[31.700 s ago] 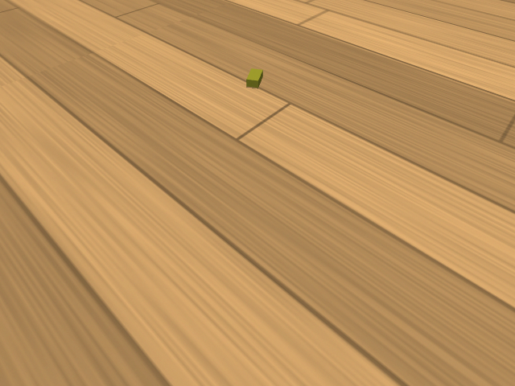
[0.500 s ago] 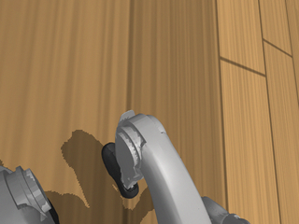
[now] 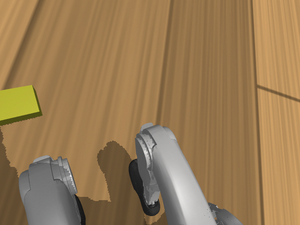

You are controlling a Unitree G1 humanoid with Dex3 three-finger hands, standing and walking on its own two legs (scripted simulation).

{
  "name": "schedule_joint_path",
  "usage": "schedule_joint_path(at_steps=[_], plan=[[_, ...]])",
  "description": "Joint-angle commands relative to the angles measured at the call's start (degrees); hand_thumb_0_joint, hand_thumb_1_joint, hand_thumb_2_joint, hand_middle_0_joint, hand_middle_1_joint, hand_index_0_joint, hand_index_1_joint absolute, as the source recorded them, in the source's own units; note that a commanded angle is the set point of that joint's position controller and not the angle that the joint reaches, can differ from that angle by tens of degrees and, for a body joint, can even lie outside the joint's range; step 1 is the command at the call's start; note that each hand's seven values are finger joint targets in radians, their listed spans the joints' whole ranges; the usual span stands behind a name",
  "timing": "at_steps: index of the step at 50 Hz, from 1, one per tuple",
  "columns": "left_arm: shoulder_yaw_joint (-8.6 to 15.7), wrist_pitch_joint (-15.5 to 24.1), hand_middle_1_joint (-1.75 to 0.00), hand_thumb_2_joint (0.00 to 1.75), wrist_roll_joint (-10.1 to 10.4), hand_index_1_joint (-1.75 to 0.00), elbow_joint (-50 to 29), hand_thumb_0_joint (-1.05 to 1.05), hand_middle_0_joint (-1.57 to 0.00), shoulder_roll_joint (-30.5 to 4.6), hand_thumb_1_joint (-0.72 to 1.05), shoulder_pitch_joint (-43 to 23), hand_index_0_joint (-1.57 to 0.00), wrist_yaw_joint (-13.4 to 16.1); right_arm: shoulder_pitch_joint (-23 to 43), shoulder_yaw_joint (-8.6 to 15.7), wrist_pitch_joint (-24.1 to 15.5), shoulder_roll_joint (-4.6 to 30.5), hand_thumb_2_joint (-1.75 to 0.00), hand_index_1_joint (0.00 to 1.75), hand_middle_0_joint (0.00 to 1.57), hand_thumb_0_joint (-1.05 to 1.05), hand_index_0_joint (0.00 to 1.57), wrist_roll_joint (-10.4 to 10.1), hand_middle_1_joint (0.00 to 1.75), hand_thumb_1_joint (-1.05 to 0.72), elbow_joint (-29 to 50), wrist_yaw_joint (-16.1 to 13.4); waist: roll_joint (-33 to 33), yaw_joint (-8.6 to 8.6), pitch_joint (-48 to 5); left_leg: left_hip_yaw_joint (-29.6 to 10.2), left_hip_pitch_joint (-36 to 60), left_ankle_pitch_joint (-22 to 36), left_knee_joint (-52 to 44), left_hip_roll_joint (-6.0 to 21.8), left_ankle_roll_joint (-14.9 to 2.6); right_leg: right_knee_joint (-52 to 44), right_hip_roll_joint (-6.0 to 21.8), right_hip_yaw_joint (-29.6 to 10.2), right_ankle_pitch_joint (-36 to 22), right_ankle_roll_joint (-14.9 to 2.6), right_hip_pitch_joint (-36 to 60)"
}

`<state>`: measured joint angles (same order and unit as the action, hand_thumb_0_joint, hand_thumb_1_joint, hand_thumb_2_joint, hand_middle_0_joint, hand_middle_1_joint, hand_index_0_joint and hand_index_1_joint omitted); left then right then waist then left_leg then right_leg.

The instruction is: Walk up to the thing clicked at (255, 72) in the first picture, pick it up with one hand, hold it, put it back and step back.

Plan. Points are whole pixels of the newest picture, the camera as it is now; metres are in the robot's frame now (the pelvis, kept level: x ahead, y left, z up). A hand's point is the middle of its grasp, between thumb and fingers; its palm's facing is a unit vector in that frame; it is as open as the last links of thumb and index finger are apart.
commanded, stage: withdraw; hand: left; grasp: from above
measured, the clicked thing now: (7, 107) +0.49 +0.28 -0.30
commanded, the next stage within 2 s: home in 0.46 s
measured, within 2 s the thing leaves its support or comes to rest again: neither
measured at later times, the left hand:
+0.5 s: hand out of the picture +0.46 +0.27 -0.16, palm faces -0.46 -0.05 -0.89, open 14.0 cm
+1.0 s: hand out of the picture +0.40 +0.29 -0.03, palm faces -0.35 -0.44 -0.83, open 10.1 cm
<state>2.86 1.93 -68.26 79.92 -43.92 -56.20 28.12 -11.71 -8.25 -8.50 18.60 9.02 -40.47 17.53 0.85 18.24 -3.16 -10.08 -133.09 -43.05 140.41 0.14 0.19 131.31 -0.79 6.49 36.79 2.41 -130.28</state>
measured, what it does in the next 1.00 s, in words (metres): rises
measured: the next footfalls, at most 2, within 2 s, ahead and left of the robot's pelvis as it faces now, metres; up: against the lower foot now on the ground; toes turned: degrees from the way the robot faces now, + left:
none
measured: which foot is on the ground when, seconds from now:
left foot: down 0.00-1.00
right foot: down 0.00-1.00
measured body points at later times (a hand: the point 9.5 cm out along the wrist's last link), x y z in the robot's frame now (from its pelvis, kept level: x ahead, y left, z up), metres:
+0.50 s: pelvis -0.02 -0.01 +0.00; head +0.21 +0.08 +0.38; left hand +0.48 +0.27 -0.11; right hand +0.03 -0.29 -0.08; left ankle +0.06 +0.12 -0.30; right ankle +0.11 -0.12 -0.30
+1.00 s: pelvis +0.00 +0.00 +0.09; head +0.20 +0.05 +0.49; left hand +0.42 +0.31 +0.02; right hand +0.10 -0.26 -0.03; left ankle +0.05 +0.12 -0.30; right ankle +0.11 -0.12 -0.30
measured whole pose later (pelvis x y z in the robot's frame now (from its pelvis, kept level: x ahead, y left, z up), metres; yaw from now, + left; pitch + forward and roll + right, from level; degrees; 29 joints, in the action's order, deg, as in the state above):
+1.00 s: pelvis +0.00 +0.00 +0.09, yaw +6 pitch +36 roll -6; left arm 1.5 -1.9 -43.0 50.1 -30.0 -37.0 4.9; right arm -12.1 0.1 1.4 16.9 1.7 -35.8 7.1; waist 5.0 8.3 -10.3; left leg -4.1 -117.7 -40.6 121.9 -0.3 -1.0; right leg 116.8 0.7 1.8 36.9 2.4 -116.2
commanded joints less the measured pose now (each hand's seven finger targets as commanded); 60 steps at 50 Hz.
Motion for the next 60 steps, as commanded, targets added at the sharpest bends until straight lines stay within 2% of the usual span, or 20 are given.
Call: schedule_joint_path(at_steps=[1, 3, 6, 8, 10, 16, 19, 24, 28, 29, 31, 36, 38, 42, 44, 46, 49, 52, 57, 60], plan=[[-3.3, -3.3, -1.00, 1.01, 4.8, -1.00, -8.5, 0.00, -0.07, -3.9, -0.52, -16.3, -0.07, -6.1, -12.1, 8.2, 3.2, 15.7, -0.90, 0.30, 0.20, 0.00, 0.20, -2.5, 0.30, -0.90, 0.3, -1.8, 18.0, 0.63, -36.1, 6.4, 26.0, 14.6, -20.2, -0.3, -1.54, -14.7, -2.9, 3.4, -13.9, -4.71, 24.5], [-6.3, -3.1, -1.00, 1.02, 7.0, -1.01, -8.6, 0.00, -0.08, 0.9, -0.52, -18.5, -0.07, -10.5, -11.9, 8.8, 4.6, 15.4, -0.90, 0.30, 0.20, 0.00, 0.20, -3.0, 0.30, -0.90, 0.8, -2.9, 12.9, 1.87, -33.2, 5.4, 25.6, 12.7, -21.5, -0.4, -1.68, -15.8, -2.7, 3.4, -11.8, -5.01, 24.0], [-7.8, -0.8, -1.01, 1.04, 8.2, -1.03, -8.9, 0.00, -0.08, 1.2, -0.53, -22.8, -0.07, -15.8, -11.4, 8.7, 6.0, 15.3, -0.90, 0.30, 0.20, 0.00, 0.20, -3.5, 0.30, -0.90, 1.7, -5.8, 7.1, 3.22, -28.5, 5.7, 22.3, 9.0, -21.7, -1.3, -2.03, -18.8, -2.1, 2.2, -7.4, -5.20, 24.9], [-8.8, 1.1, -1.03, 1.04, 7.2, -1.04, -6.9, 0.00, -0.08, 1.7, -0.54, -22.6, -0.06, -18.2, -11.3, 8.2, 6.4, 14.2, -0.90, 0.30, 0.20, 0.00, 0.20, -3.3, 0.30, -0.90, 2.1, -7.5, 3.9, 3.49, -26.4, 7.1, 19.6, 6.5, -21.4, -1.9, -2.15, -20.5, -2.0, 1.1, -3.5, -5.16, 26.5], [-8.0, 3.1, -1.03, 1.04, 5.1, -1.04, -5.7, 0.00, -0.08, -1.8, -0.53, -22.9, -0.07, -18.9, -10.2, 7.6, 7.1, 13.3, -0.90, 0.30, 0.20, 0.00, 0.20, -3.2, 0.30, -0.90, 2.8, -9.4, 3.3, 1.64, -26.5, 8.2, 18.8, 5.3, -20.8, -2.2, -2.05, -21.0, -1.8, -0.1, -0.8, -5.17, 27.0], [-4.0, 9.0, -1.02, 1.03, -1.2, -1.03, -4.8, 0.00, -0.08, -10.5, -0.52, -27.9, -0.07, -12.8, -8.5, 5.0, 7.8, 11.7, -0.90, 0.30, 0.20, 0.00, 0.20, -2.3, 0.30, -0.89, 4.1, -11.5, 10.6, -0.92, -33.9, 8.5, 20.6, 5.9, -19.7, -2.6, -1.83, -16.9, -1.6, -1.2, -0.7, -4.90, 26.2], [-3.4, 9.9, -1.01, 1.02, -4.2, -1.01, -0.4, 0.00, -0.07, -10.9, -0.51, -28.7, -0.07, -7.9, -7.7, 4.5, 7.6, 12.2, -0.90, 0.30, 0.20, 0.00, 0.20, -1.9, 0.30, -0.89, 4.0, -12.0, 13.7, 0.11, -33.1, 8.2, 22.1, 5.7, -19.2, -2.5, -1.69, -15.2, -1.5, -0.2, -1.4, -5.17, 22.1], [-0.4, 8.6, -1.01, 1.01, -5.7, -1.01, 1.5, 0.00, -0.07, -12.8, -0.52, -29.9, -0.07, -1.3, -10.0, 4.9, 6.0, 13.3, -0.90, 0.30, 0.20, 0.00, 0.20, -1.0, 0.30, -0.89, 2.7, -12.1, 19.4, -0.27, -37.3, 8.3, 27.7, 8.8, -19.7, -2.0, -1.31, -13.0, -1.1, 1.7, -6.2, -5.11, 19.9], [0.8, 6.4, -0.92, 0.92, -5.1, -0.92, -3.3, 0.00, -0.16, -12.6, -0.44, -30.3, -0.16, -0.1, -11.5, 5.7, 4.8, 13.1, -0.89, 0.30, 0.20, 0.00, 0.20, -0.4, 0.30, -0.88, 1.7, -11.3, 24.2, 0.28, -42.8, 8.2, 32.5, 13.4, -19.0, -1.6, -0.82, -10.5, -0.7, 2.6, -11.0, -5.31, 19.9], [1.4, 6.2, -0.97, 0.96, -3.9, -0.97, -6.8, 0.00, -0.11, -12.3, -0.46, -31.1, -0.12, -0.3, -12.3, 6.4, 4.6, 13.5, -0.90, 0.30, 0.20, 0.00, 0.20, -0.3, 0.30, -0.89, 1.2, -11.1, 25.0, 0.47, -45.2, 8.0, 34.2, 14.6, -19.1, -1.6, -0.78, -10.5, -0.4, 2.9, -12.2, -5.15, 20.4], [0.7, 5.2, -0.81, 0.94, -1.6, -0.81, -10.3, 0.00, -0.25, -10.7, -0.30, -28.7, -0.23, -1.3, -12.9, 7.5, 4.3, 13.5, -0.89, 0.30, 0.20, 0.00, 0.20, -0.7, 0.30, -0.88, 0.8, -10.6, 25.7, -0.14, -47.7, 7.9, 36.4, 16.0, -19.7, -1.3, -0.60, -10.9, -0.4, 3.0, -13.5, -5.27, 21.7], [2.5, 1.8, -0.59, 0.89, 4.2, -0.61, -18.9, 0.00, -0.23, -10.3, -0.06, -20.3, -0.21, -5.9, -15.6, 10.6, 5.3, 13.5, -0.90, 0.30, 0.20, 0.00, 0.20, -2.6, 0.30, -0.89, 0.5, -9.8, 26.4, -4.64, -56.5, 8.4, 43.5, 23.3, -22.9, -1.1, -0.35, -13.5, -0.3, 1.9, -18.4, -5.25, 28.4], [2.6, 0.2, -0.55, 0.90, 7.6, -0.57, -21.2, 0.00, -0.23, -7.7, 0.07, -15.7, -0.21, -8.3, -15.9, 11.4, 6.3, 12.5, -0.90, 0.30, 0.20, 0.00, 0.20, -3.6, 0.30, -0.89, 1.0, -9.6, 24.0, -6.29, -56.8, 8.8, 42.4, 24.1, -24.5, -1.3, -0.71, -15.3, -0.4, 1.1, -18.7, -5.16, 30.9], [1.4, -2.2, -0.40, 0.82, 15.9, -0.41, -25.4, 0.00, -0.20, -1.6, 0.35, -4.9, -0.19, -14.6, -14.6, 12.5, 8.1, 12.0, -0.90, 0.30, 0.20, 0.00, 0.20, -5.8, 0.30, -0.89, 2.9, -10.0, 15.9, -7.30, -47.6, 7.5, 39.6, 20.5, -29.3, -1.3, -1.32, -20.8, -0.5, 0.5, -15.1, -5.26, 31.6], [2.6, -3.1, -0.38, 0.84, 20.1, -0.39, -29.4, 0.00, -0.20, -0.8, 0.49, 2.2, -0.19, -17.9, -13.3, 12.8, 9.0, 11.9, -0.90, 0.30, 0.20, 0.00, 0.20, -6.7, 0.30, -0.90, 4.9, -10.4, 9.5, -8.28, -43.8, 7.4, 36.2, 18.5, -31.3, -1.6, -1.92, -23.9, -0.3, 0.1, -14.4, -5.16, 35.4], [0.9, -3.6, -0.35, 0.89, 24.9, -0.36, -33.8, 0.00, -0.20, 3.2, 0.65, 9.2, -0.20, -21.4, -11.2, 12.7, 9.3, 10.7, -0.90, 0.30, 0.20, 0.00, 0.20, -7.3, 0.30, -0.90, 6.7, -10.9, 5.0, -8.58, -40.1, 7.8, 34.5, 16.5, -33.4, -1.6, -2.48, -27.2, -0.4, -0.7, -13.4, -4.69, 38.7], [1.1, -3.9, -0.30, 0.90, 30.9, -0.30, -46.3, 0.00, -0.20, 4.9, 0.89, 13.6, -0.20, -24.6, -8.5, 13.3, 9.3, 10.2, -0.90, 0.30, 0.20, 0.00, 0.20, -8.2, 0.30, -0.90, 9.2, -12.0, 4.7, -10.45, -41.4, 7.2, 38.9, 15.0, -37.2, -1.4, -2.13, -30.8, 0.0, -1.5, -11.7, -4.72, 42.0], [0.5, -4.3, -0.30, 0.90, 35.8, -0.30, -54.3, 0.00, -0.20, 8.0, 0.90, 18.8, -0.20, -25.3, -5.0, 13.8, 8.8, 8.3, -0.90, 0.30, 0.20, 0.00, 0.20, -9.0, 0.30, -0.90, 11.2, -12.9, 4.8, -11.28, -40.8, 7.0, 43.0, 11.7, -41.3, -1.0, -1.93, -34.4, 0.2, -2.2, -9.1, -4.44, 44.5], [2.0, -5.3, -0.30, 0.90, 40.5, -0.30, -65.0, 0.00, -0.20, 9.8, 0.90, 24.0, -0.20, -22.6, -1.4, 13.7, 7.2, 6.8, -0.90, 0.30, 0.20, 0.00, 0.20, -10.0, 0.30, -0.90, 12.1, -15.3, 8.8, -12.63, -39.4, 6.0, 52.0, 5.4, -49.9, -0.6, -1.42, -40.2, 0.3, -3.3, -5.0, -4.19, 47.1], [0.0, -7.5, -0.30, 0.90, 44.5, -0.30, -68.4, 0.00, -0.20, 13.5, 0.90, 28.7, -0.20, -21.5, 1.0, 13.3, 5.6, 6.3, -0.90, 0.30, 0.20, 0.00, 0.20, -10.5, 0.30, -0.90, 12.0, -17.0, 10.0, -12.29, -36.4, 4.7, 58.0, 3.0, -55.2, -0.2, -0.95, -43.5, 0.5, -3.4, -4.0, -4.03, 48.1]])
